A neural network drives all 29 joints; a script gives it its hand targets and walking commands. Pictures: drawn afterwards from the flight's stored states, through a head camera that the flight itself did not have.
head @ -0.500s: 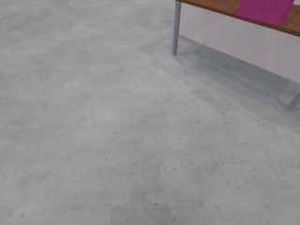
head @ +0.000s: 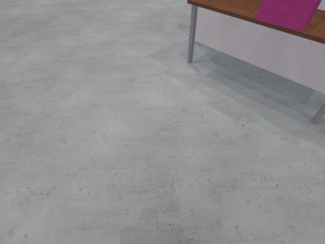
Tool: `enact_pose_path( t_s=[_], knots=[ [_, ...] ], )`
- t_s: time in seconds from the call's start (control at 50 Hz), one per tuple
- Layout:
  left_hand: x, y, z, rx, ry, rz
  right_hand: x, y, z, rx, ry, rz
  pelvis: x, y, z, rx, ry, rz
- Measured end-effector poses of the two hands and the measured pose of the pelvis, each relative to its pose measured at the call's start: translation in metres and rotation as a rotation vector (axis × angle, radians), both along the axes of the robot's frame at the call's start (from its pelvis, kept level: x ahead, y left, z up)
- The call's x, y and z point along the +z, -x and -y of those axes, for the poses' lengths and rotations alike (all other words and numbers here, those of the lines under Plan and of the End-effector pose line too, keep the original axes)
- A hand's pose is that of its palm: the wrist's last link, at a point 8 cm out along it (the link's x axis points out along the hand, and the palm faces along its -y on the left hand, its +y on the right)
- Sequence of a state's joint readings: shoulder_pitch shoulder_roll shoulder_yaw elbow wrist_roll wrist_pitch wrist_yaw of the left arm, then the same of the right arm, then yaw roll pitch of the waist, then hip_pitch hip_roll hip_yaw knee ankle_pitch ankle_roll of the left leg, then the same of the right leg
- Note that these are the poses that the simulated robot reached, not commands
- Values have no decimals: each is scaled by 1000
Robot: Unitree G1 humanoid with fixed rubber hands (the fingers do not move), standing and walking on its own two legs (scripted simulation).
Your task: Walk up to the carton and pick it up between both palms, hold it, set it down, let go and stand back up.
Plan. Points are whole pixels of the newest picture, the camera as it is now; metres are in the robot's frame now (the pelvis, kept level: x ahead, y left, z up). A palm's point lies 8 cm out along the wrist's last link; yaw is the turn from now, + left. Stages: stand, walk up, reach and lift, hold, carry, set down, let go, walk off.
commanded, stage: stand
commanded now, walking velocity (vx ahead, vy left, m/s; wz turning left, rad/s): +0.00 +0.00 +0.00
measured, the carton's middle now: (288, 7) +1.49 -0.87 -0.04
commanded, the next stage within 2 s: walk up in 0.90 s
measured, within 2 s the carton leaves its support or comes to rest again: neither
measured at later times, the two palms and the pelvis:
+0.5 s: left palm out of the picture -0.04 +0.20 -0.15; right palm out of the picture -0.03 -0.18 -0.15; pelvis +0.00 +0.01 +0.00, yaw +0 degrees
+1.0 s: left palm out of the picture -0.04 +0.21 -0.15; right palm out of the picture -0.03 -0.17 -0.15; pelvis +0.00 +0.02 +0.00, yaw +0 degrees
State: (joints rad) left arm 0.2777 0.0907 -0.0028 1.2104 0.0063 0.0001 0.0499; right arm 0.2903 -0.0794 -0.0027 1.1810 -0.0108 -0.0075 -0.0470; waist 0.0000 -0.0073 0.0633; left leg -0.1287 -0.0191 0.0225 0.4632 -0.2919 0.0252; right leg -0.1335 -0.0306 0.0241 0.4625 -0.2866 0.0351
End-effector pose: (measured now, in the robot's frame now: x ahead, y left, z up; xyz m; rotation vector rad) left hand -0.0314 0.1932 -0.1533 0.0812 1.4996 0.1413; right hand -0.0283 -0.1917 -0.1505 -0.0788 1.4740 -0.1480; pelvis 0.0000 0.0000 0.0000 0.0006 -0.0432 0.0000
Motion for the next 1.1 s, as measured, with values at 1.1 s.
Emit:
enact_pose_path(
  t_s=[1.1],
  knots=[
    [2, 7, -14, -1, 8, -33, 2, -2, -16, 4, -6, 10, 1, -4, -16, 0, -6, -17]
  ],
)
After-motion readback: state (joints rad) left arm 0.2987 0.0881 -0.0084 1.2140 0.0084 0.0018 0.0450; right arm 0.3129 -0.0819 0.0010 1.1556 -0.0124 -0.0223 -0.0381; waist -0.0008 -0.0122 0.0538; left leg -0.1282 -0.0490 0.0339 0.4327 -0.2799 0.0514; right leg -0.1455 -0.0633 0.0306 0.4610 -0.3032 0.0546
